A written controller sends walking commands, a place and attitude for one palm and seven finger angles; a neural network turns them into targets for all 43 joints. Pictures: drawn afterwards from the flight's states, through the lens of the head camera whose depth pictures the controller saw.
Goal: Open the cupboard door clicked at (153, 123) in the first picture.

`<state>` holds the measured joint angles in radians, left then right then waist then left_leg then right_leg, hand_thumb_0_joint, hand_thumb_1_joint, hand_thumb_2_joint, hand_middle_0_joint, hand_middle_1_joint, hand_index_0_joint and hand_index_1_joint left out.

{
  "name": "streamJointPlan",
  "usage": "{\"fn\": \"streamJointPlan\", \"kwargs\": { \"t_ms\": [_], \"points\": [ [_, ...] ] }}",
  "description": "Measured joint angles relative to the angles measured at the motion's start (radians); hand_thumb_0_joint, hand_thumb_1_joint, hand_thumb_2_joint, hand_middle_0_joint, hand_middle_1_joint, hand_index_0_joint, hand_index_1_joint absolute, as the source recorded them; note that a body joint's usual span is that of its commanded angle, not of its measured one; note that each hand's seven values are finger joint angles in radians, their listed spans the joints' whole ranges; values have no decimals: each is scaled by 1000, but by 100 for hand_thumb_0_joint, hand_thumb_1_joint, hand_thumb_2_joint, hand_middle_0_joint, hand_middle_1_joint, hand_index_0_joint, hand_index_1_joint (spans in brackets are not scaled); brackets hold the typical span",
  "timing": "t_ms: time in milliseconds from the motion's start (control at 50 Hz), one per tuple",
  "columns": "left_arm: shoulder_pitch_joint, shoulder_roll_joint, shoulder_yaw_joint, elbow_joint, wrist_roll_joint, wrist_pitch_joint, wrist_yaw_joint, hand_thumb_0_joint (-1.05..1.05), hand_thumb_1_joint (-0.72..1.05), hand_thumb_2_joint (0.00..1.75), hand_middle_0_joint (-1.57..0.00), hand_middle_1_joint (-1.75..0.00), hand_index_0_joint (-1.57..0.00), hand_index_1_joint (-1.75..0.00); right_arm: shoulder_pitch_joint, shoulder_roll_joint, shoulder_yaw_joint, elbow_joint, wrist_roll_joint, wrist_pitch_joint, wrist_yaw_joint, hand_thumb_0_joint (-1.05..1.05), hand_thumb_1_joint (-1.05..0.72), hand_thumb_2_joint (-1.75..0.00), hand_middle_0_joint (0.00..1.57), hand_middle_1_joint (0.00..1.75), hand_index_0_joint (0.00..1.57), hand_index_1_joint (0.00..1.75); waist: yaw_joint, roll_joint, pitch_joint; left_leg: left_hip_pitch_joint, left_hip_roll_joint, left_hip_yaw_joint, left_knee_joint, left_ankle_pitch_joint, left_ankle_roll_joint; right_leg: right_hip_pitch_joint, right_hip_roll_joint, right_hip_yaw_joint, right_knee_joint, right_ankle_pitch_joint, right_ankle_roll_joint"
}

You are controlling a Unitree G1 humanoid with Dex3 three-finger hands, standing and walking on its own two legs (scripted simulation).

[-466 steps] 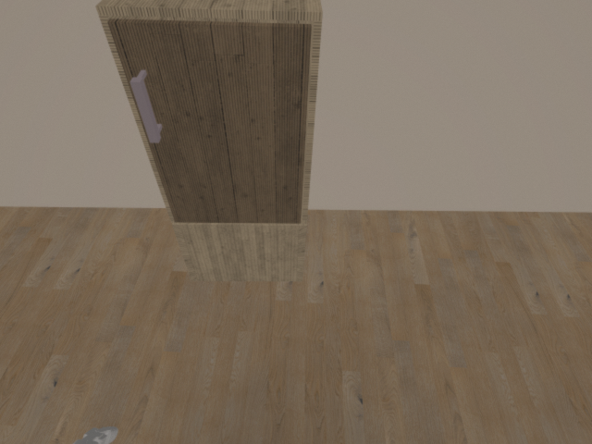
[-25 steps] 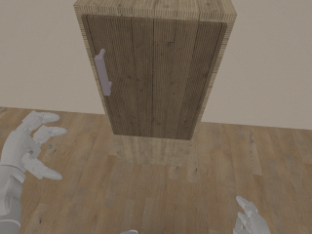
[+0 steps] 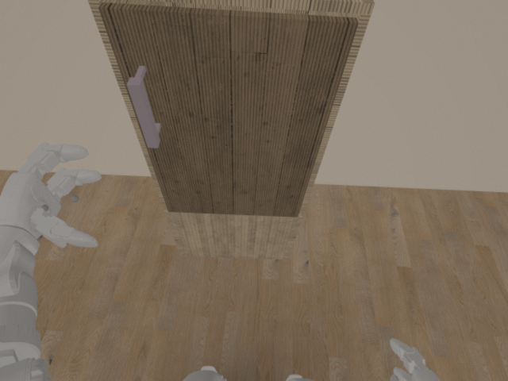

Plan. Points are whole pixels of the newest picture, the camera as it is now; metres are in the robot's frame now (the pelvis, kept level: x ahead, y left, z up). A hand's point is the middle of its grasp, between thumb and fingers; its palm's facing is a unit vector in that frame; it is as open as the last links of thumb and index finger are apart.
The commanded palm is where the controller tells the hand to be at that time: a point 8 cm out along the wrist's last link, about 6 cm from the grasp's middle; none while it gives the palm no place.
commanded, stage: move the hooked fingers beside the handle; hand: left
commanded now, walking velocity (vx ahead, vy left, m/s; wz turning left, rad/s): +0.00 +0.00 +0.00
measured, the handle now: (147, 109) +0.58 +0.22 +0.07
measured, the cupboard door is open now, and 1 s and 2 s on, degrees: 0 0 0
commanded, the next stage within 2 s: slide the fingers in behind the handle in 1.92 s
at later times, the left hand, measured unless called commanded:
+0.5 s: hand (97, 162) +0.43 +0.27 +0.08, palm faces +0.00 -1.00 +0.01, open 14.0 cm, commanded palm +0.41 +0.32 +0.08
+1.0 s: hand (117, 130) +0.50 +0.26 +0.08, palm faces +0.00 -1.00 +0.00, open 14.0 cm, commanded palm +0.49 +0.31 +0.07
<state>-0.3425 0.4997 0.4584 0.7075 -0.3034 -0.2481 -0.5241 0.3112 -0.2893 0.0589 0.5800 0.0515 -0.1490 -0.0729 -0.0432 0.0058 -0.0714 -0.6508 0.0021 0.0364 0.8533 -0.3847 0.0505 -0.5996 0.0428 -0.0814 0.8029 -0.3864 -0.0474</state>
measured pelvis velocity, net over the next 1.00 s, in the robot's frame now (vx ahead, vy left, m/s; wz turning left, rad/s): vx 0.00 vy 0.01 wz -0.03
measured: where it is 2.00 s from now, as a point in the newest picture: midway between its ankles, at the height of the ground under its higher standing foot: outside the picture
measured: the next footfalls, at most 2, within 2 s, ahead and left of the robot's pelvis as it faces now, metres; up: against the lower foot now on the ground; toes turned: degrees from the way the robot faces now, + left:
none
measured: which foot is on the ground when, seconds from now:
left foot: down 0.00-1.00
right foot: down 0.00-1.00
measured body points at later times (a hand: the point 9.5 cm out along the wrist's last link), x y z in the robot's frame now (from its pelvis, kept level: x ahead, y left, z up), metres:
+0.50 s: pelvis +0.00 +0.02 +0.00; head +0.08 +0.04 +0.44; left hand +0.42 +0.32 +0.08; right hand +0.08 -0.25 -0.10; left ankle +0.02 +0.09 -0.70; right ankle +0.01 -0.09 -0.70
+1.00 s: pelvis +0.00 +0.01 -0.02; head +0.12 +0.04 +0.42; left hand +0.50 +0.31 +0.08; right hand +0.00 -0.26 -0.11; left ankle +0.02 +0.09 -0.70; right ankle +0.01 -0.09 -0.70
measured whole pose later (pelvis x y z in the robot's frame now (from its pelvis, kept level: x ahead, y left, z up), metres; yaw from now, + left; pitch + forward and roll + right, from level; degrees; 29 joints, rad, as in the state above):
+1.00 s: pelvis +0.00 +0.01 -0.02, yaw -1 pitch +19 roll -4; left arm -0.92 0.69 0.47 1.24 -0.12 -0.34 -0.43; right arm 0.41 -0.30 0.07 0.62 0.02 0.03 -0.04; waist -0.18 0.01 -0.08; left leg -0.87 0.02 0.04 0.95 -0.42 0.07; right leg -0.81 0.05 -0.08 0.87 -0.40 -0.03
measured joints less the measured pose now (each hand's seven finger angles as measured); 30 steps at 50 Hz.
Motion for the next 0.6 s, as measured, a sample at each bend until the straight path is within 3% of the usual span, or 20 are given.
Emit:
{"fn": "streamJointPlan", "kwargs": {
  "t_ms": [260,600],
  "points": [
    [-118,18,-9,113,29,-38,11,-1,-50,30,-30,-120,-30,-120,41,-1,-8,20,-2,49,9,1,-90,-90,20,30,21,30,-19,-1,-12,-42,-4,2,18,-10,13,-36,-4,2,6,-3,13],
    [-327,54,-16,319,111,-76,87,-1,-50,30,-30,-120,-30,-120,53,8,-3,21,-18,114,31,0,-90,-90,20,30,21,30,-61,-3,-19,-101,-5,13,39,-15,24,-96,-6,12,25,-2,24]
  ]
}}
